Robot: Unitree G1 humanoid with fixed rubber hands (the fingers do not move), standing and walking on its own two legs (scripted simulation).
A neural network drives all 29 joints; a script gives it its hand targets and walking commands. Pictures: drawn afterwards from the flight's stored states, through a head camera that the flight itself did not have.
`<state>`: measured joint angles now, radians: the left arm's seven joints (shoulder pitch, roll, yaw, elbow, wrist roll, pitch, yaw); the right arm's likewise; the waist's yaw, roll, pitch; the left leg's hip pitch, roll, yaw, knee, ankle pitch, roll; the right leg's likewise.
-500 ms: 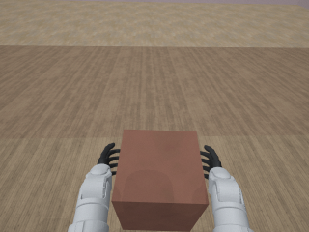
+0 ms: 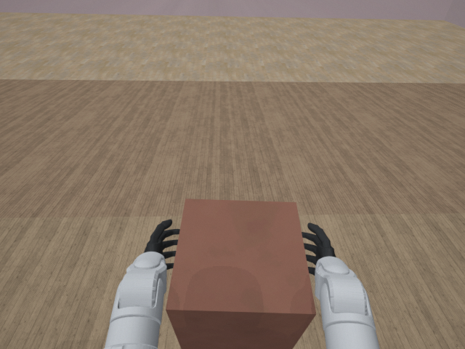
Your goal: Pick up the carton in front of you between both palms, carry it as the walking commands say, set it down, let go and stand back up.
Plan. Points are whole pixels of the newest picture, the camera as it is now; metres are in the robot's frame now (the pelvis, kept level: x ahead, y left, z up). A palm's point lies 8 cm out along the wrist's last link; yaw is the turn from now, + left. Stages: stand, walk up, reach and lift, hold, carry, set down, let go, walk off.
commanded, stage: hold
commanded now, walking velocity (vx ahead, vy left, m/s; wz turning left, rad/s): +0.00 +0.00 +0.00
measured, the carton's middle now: (237, 280) +0.29 +0.00 -0.04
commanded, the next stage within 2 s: carry in 1.34 s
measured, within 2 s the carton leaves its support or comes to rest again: neither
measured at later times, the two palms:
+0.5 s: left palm (153, 259) +0.28 +0.15 +0.05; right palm (326, 264) +0.28 -0.15 +0.05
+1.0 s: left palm (153, 258) +0.28 +0.15 +0.05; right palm (326, 263) +0.28 -0.15 +0.05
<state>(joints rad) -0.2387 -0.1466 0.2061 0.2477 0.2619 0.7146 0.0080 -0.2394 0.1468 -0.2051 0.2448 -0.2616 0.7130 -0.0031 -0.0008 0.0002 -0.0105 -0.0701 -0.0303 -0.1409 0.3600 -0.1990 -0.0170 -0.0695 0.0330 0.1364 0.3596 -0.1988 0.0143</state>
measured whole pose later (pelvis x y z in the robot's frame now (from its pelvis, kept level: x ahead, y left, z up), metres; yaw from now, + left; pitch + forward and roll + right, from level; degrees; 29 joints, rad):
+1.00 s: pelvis +0.00 +0.00 +0.00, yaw +0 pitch -7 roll +0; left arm -0.26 -0.15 0.21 0.23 0.28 0.77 0.00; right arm -0.26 0.15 -0.22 0.23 -0.28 0.77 0.01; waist 0.00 0.00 0.00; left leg -0.04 -0.03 -0.13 0.35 -0.19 -0.02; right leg -0.04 0.03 0.13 0.35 -0.19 0.01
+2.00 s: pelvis +0.21 -0.02 -0.01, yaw +2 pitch +6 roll +1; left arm -0.16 -0.13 0.09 -0.35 0.10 1.21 0.10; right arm -0.15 0.13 -0.13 -0.38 -0.09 1.23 -0.10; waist 0.01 -0.01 -0.11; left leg -0.45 0.05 0.11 0.98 -0.47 0.01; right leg -0.18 -0.03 -0.18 0.41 -0.33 -0.03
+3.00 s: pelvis +0.87 -0.01 +0.00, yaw +1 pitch +4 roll +1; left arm -0.28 -0.13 0.15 -0.29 0.09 1.17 0.10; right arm -0.28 0.13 -0.15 -0.31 -0.12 1.19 -0.09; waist 0.04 0.01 -0.03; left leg -0.66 0.10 0.06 0.98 -0.22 0.03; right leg -0.19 -0.01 -0.23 0.36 -0.26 -0.08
